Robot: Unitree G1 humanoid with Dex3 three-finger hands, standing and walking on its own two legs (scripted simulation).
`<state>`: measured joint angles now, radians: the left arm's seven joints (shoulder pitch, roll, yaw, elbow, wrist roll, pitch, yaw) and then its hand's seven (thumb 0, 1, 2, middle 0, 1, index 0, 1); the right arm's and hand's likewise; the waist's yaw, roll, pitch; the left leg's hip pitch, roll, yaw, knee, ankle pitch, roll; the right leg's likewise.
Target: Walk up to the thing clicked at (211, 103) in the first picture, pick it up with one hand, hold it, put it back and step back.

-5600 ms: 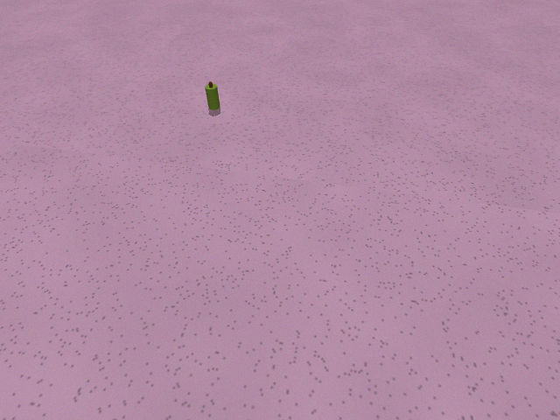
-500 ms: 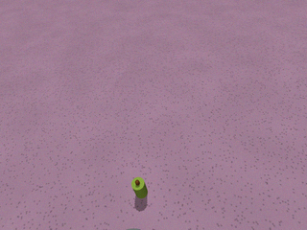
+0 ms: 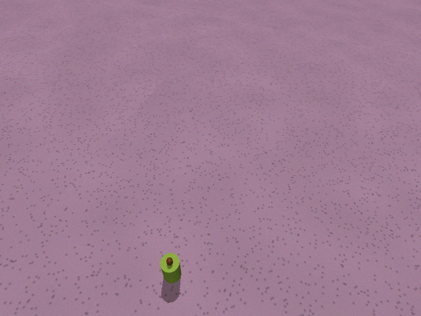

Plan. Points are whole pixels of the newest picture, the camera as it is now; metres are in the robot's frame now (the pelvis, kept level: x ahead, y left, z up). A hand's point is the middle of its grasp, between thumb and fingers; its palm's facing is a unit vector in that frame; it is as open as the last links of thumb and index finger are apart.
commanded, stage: walk up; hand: left
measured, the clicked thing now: (170, 267) +0.43 +0.16 -0.67
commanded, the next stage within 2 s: stand in 1.30 s
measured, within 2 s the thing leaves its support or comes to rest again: neither
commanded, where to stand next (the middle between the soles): +0.09 -0.01 m, yaw -1 degrees
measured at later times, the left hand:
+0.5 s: hand out of the picture +0.12 +0.25 -0.14, palm faces -0.01 -0.93 -0.36, open 7.3 cm
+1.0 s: hand out of the picture +0.13 +0.26 -0.14, palm faces +0.00 -0.94 -0.35, open 7.3 cm
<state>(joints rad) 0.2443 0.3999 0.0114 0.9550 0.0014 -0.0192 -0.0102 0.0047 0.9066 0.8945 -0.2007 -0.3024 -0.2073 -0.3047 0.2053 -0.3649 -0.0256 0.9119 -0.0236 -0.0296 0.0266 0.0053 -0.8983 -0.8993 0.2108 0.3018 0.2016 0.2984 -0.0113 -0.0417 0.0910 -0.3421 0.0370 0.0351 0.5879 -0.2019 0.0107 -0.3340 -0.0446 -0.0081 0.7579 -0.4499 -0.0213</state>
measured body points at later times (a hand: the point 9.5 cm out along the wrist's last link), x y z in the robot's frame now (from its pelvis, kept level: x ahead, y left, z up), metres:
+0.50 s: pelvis +0.03 +0.00 +0.01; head +0.04 +0.00 +0.46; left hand +0.12 +0.30 -0.11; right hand +0.12 -0.31 -0.12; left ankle +0.06 +0.13 -0.73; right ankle +0.03 -0.14 -0.73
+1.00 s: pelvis +0.05 +0.00 +0.02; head +0.06 +0.00 +0.47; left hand +0.13 +0.30 -0.11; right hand +0.14 -0.31 -0.11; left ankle +0.06 +0.13 -0.73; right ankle +0.03 -0.14 -0.73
